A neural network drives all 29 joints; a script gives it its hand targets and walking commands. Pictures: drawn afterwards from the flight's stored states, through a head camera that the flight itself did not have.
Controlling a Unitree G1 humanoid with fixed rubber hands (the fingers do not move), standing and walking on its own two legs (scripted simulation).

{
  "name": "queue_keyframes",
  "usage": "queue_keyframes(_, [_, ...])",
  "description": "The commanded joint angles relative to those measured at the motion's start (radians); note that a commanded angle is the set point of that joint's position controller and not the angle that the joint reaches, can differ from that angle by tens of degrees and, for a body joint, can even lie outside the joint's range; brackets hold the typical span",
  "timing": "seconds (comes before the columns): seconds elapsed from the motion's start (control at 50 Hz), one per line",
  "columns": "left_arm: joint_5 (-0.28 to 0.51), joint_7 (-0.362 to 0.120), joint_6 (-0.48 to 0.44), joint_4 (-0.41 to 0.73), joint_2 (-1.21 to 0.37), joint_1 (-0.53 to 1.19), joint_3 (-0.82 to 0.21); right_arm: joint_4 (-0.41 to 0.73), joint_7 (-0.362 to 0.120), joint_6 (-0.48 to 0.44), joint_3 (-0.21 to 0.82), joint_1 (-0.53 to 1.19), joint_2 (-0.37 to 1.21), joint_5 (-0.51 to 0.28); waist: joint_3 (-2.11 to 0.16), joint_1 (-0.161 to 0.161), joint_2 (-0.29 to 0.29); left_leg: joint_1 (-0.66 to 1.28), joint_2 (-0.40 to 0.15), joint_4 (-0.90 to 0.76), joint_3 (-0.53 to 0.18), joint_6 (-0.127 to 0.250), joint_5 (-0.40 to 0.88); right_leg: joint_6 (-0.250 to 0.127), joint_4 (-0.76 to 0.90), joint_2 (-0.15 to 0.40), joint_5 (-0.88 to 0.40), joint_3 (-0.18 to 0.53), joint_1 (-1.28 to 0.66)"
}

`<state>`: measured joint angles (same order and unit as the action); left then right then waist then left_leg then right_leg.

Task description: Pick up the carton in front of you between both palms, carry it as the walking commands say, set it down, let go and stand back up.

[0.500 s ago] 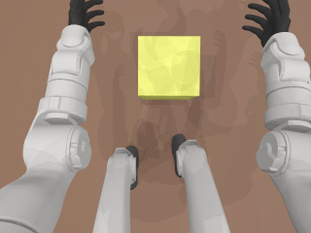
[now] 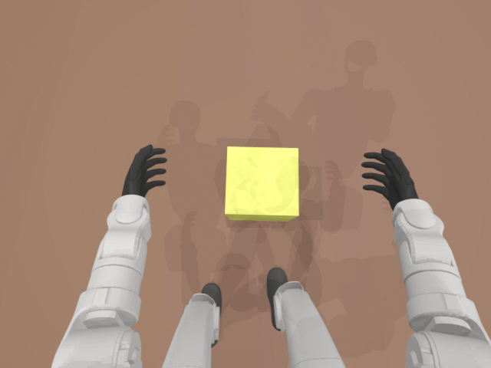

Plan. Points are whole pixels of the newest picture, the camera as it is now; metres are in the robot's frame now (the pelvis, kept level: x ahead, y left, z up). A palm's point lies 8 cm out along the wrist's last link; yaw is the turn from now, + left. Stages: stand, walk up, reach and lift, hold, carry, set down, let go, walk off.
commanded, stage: let go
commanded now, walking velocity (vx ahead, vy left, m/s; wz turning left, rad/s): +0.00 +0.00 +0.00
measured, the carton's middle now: (260, 187) +0.46 -0.06 -0.59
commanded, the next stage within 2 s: stand in 0.96 s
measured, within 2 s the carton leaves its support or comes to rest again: neither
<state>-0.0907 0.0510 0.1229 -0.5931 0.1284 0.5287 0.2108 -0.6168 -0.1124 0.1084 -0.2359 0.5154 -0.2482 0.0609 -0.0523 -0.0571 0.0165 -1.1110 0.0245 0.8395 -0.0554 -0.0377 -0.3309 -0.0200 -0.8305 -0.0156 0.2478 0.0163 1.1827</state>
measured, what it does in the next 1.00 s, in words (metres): rises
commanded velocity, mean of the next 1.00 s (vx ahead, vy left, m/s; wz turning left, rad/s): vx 0.00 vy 0.00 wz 0.00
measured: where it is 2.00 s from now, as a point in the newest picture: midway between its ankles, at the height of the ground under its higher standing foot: (244, 317)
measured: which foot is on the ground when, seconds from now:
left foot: down 0.00-1.00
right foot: down 0.00-1.00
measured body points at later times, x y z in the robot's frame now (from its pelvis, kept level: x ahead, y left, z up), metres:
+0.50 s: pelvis +0.05 +0.03 +0.06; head +0.10 +0.03 +0.51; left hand +0.24 +0.25 -0.02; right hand +0.21 -0.22 -0.02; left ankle +0.01 +0.14 -0.68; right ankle +0.05 -0.10 -0.68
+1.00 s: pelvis +0.05 +0.02 +0.06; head +0.06 +0.02 +0.51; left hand +0.22 +0.25 -0.02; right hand +0.22 -0.23 -0.01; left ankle +0.01 +0.14 -0.68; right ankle +0.05 -0.10 -0.68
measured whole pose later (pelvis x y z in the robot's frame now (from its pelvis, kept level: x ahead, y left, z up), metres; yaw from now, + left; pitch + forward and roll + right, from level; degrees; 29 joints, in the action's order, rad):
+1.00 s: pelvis +0.05 +0.02 +0.06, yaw -1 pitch -3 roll -1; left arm -0.02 -0.02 0.08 -0.51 0.22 -0.22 0.03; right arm -0.42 -0.02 0.16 -0.03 -0.22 -0.24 0.03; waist 0.06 -0.01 0.02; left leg -0.10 0.00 0.49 -0.05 0.00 -0.34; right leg 0.00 -0.48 -0.02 0.26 0.03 0.17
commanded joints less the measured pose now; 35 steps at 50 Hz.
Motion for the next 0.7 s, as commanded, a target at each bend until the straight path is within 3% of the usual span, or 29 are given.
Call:
queue_keyframes(0.0, [0.006,-0.017,-0.053,0.091,0.082,-0.013,-0.003,0.108,0.003,-0.048,0.015,-0.024,-0.072,-0.020,-0.714,-0.002,-0.050,0.151,0.054,-0.110,0.072,0.004,0.203,0.031,0.042,0.004,-0.507,0.035,-0.853])
queue_keyframes(0.12, [0.020,-0.041,-0.107,0.086,0.097,-0.248,-0.036,0.127,0.023,-0.102,0.064,-0.273,-0.059,-0.046,-0.576,0.007,-0.055,0.311,0.042,-0.192,0.061,0.014,0.221,0.034,0.125,0.005,-0.518,0.040,-0.925])
queue_keyframes(0.32, [0.060,-0.071,-0.152,0.178,0.127,-0.560,-0.098,0.239,0.042,-0.137,0.141,-0.615,-0.045,-0.072,-0.275,0.024,-0.011,0.714,0.018,-0.374,0.038,0.021,0.267,0.040,0.318,-0.021,-0.349,0.005,-1.029])
queue_keyframes(0.46, [0.074,-0.094,-0.118,0.224,0.143,-0.685,-0.134,0.282,0.040,-0.098,0.163,-0.697,-0.064,-0.066,-0.045,0.048,0.031,0.833,-0.002,-0.490,0.028,0.018,0.239,0.034,0.408,-0.042,-0.236,-0.019,-1.123])
queue_keyframes(0.58, [0.081,-0.114,-0.057,0.247,0.149,-0.700,-0.148,0.287,0.034,-0.032,0.161,-0.698,-0.079,-0.053,0.095,0.053,0.030,0.808,-0.022,-0.547,0.025,0.027,0.140,0.040,0.411,-0.054,-0.173,-0.041,-1.209])
queue_keyframes(0.68, [0.082,-0.121,-0.023,0.257,0.156,-0.694,-0.149,0.283,0.035,0.006,0.155,-0.707,-0.076,-0.043,0.123,0.045,0.005,0.831,-0.019,-0.534,0.030,0.030,0.153,0.040,0.407,-0.055,-0.182,-0.038,-1.233])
